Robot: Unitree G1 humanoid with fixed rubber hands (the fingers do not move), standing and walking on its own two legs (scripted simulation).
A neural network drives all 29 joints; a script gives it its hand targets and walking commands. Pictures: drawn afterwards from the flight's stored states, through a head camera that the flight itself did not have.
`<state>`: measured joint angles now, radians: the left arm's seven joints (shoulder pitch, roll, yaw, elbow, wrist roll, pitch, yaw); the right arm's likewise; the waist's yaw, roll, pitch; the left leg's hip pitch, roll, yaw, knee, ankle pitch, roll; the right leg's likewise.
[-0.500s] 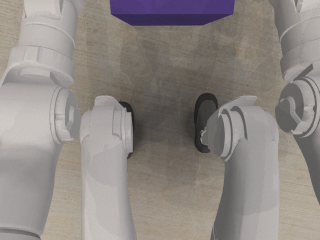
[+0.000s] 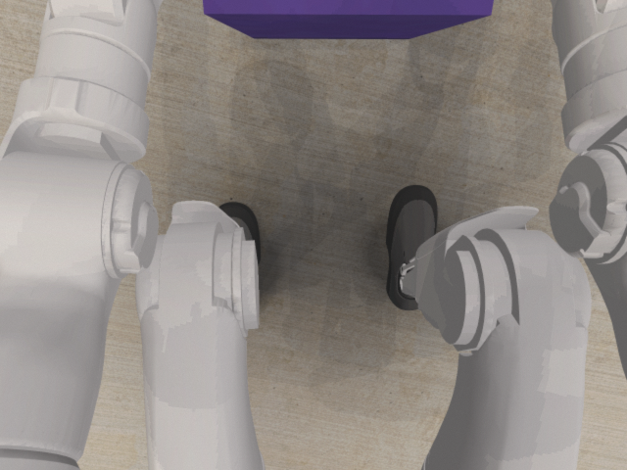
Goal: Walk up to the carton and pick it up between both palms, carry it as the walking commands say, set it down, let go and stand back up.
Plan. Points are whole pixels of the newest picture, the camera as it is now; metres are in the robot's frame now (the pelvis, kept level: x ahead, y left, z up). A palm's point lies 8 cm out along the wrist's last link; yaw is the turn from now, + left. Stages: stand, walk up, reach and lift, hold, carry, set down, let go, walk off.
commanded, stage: reach and lift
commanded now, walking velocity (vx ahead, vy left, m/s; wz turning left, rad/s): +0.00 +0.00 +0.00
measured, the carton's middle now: out of the picture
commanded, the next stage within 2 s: none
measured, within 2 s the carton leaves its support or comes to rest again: leaves its support in 1.32 s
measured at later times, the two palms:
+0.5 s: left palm out of the picture +0.57 +0.14 -0.19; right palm out of the picture +0.57 -0.16 -0.19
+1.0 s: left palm out of the picture +0.57 +0.14 -0.19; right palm out of the picture +0.57 -0.16 -0.19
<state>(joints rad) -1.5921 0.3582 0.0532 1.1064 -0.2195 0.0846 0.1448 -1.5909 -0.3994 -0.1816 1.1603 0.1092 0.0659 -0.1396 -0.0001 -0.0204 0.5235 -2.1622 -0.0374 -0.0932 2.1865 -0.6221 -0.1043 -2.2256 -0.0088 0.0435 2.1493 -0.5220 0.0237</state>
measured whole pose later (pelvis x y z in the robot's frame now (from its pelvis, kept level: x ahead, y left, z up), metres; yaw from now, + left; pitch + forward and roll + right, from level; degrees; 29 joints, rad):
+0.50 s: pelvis +0.00 +0.00 +0.00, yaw +0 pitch +34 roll +1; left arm -1.61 0.34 0.01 1.10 -0.23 0.09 0.12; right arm -1.63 -0.34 -0.12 1.16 0.12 0.07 -0.12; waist 0.00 -0.02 0.52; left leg -2.16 -0.04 -0.09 2.19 -0.62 -0.10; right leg -2.23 -0.01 0.04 2.15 -0.52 0.02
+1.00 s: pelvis +0.00 +0.00 +0.00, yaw +0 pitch +34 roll +1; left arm -1.59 0.31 0.20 1.02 -0.09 0.19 0.01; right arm -1.60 -0.34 -0.21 1.10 0.12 0.13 -0.05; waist 0.00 -0.02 0.52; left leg -2.16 -0.04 -0.10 2.21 -0.64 -0.10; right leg -2.23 -0.01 0.04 2.17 -0.54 0.02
